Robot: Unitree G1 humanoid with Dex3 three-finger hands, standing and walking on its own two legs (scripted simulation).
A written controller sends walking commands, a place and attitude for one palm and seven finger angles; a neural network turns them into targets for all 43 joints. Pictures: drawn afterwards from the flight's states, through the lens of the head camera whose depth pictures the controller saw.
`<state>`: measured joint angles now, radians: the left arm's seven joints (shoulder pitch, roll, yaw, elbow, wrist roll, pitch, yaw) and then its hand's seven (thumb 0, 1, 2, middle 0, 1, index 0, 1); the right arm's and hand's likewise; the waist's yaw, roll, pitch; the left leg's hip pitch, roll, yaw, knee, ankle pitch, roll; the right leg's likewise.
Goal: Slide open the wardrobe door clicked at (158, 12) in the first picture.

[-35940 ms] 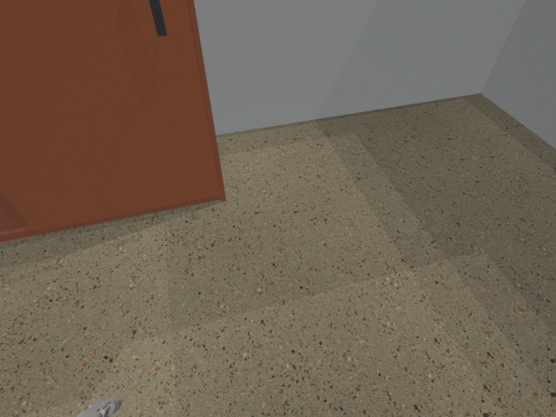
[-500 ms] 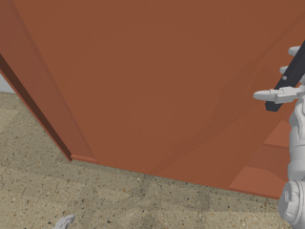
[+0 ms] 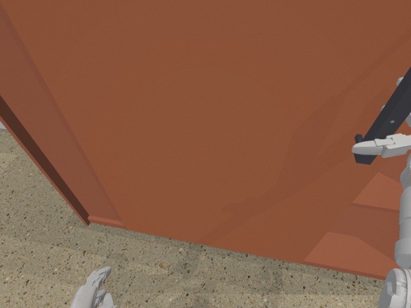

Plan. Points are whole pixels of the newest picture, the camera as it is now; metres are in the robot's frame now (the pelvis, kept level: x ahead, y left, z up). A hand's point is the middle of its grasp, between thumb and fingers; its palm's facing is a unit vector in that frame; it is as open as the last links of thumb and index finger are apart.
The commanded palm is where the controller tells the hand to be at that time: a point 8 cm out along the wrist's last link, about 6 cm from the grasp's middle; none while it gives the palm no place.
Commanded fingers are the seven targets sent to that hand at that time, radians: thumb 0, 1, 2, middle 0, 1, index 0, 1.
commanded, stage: slip the hand off the handle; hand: right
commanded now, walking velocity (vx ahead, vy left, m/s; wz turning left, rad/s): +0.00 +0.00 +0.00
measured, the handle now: (396, 95) +0.44 -0.30 +0.22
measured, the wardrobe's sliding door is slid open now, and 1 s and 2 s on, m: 0.59 0.59 0.59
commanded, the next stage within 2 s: draw the hand back to the body in 0.98 s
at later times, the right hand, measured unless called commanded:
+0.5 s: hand out of the picture +0.38 -0.33 +0.18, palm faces +0.41 +0.90 -0.15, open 14.7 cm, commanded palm +0.32 -0.37 +0.18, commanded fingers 0.00 0.55 -0.20 0.25 1.15 0.25 1.15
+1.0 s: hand out of the picture +0.27 -0.32 +0.18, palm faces +0.46 +0.87 -0.16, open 14.7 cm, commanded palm +0.23 -0.36 +0.18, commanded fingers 0.00 0.55 -0.20 0.25 1.15 0.25 1.15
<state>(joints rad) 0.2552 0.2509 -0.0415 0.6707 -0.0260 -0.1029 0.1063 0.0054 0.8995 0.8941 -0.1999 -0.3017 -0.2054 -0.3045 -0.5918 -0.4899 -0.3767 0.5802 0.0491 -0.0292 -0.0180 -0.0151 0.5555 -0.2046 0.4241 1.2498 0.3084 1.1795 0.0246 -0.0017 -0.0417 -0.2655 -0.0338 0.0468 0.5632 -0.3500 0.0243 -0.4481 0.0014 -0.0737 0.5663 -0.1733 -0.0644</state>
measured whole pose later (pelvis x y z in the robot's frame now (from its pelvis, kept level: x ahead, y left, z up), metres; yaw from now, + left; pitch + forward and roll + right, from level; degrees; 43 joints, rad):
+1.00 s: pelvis +0.00 +0.01 +0.00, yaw -2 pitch +0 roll +1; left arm 0.19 0.24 -0.06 0.64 -0.05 -0.15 0.13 0.01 0.90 0.89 -0.20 -0.30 -0.20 -0.30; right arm -0.12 -0.45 -0.47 0.12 0.19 0.02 0.10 -0.02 0.56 -0.20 0.26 1.15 0.25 1.15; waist -0.07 -0.03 -0.04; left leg -0.20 -0.03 0.08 0.55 -0.35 0.04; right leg -0.39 0.01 -0.04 0.56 -0.17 -0.05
